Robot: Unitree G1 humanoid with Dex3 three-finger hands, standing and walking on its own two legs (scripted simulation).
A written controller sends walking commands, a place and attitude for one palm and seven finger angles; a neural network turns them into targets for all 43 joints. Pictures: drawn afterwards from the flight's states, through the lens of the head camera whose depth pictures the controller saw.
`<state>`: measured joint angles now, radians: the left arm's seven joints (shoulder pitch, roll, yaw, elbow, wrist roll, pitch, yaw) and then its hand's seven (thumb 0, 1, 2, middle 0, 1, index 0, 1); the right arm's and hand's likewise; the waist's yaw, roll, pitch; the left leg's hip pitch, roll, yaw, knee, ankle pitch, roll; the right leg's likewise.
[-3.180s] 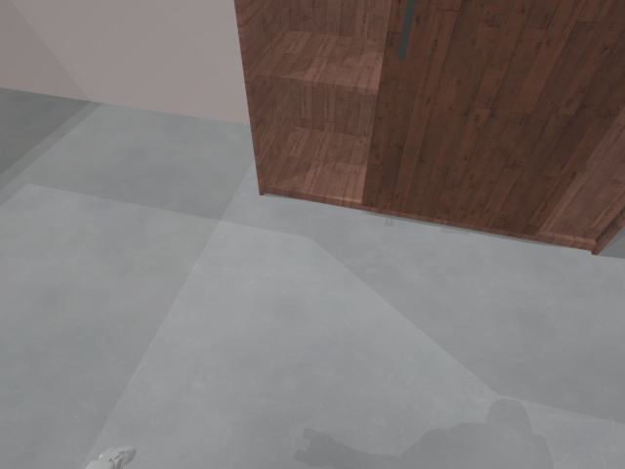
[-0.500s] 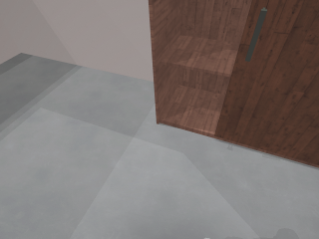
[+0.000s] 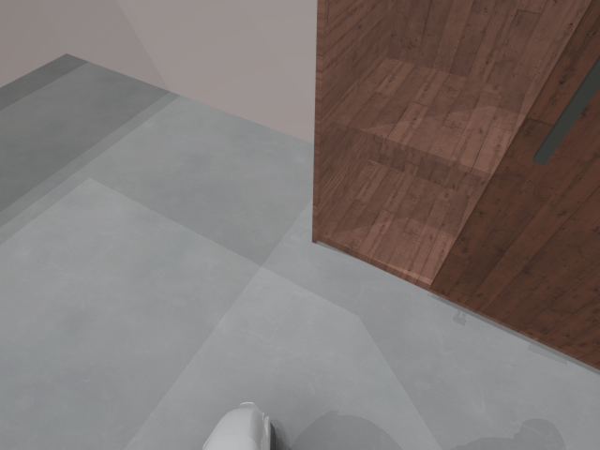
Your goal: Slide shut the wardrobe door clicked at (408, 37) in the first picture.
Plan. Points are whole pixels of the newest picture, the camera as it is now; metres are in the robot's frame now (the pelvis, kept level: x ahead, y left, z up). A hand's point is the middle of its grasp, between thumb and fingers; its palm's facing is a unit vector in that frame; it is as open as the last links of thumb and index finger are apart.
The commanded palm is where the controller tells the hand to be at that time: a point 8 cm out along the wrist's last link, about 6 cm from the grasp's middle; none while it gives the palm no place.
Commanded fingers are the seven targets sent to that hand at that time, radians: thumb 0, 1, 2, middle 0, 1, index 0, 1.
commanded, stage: turn to face it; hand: right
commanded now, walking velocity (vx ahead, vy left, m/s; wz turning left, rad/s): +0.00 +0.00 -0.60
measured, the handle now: (572, 107) +0.70 -0.43 +0.08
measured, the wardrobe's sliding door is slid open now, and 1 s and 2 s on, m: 0.47 0.47 0.47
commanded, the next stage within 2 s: take the last steps up to it in 0.68 s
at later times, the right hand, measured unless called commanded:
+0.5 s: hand out of the picture +0.15 -0.22 -0.19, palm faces +0.28 +0.95 -0.17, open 7.3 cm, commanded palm none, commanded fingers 0.00 -0.90 -0.90 0.20 0.30 0.20 0.30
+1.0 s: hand out of the picture +0.08 -0.14 -0.15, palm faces +0.43 +0.87 -0.24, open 7.4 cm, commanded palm none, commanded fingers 0.00 -0.90 -0.90 0.20 0.30 0.20 0.30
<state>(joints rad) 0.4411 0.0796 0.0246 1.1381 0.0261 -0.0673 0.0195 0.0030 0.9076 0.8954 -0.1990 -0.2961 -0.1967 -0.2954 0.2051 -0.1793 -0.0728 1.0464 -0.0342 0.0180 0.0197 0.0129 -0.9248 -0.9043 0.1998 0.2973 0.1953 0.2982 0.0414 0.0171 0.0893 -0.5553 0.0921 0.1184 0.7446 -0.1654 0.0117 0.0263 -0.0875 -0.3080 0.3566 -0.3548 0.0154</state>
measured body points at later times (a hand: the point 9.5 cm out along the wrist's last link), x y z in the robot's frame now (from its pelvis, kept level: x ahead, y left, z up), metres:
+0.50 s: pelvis +0.10 -0.01 -0.02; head +0.11 -0.05 +0.43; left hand +0.24 +0.22 -0.14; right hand +0.13 -0.27 -0.18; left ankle +0.12 +0.12 -0.69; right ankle +0.11 -0.10 -0.74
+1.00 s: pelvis +0.14 +0.03 +0.01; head +0.15 +0.05 +0.45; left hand +0.27 +0.23 -0.16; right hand +0.05 -0.19 -0.13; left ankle +0.17 +0.12 -0.74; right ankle +0.07 -0.10 -0.67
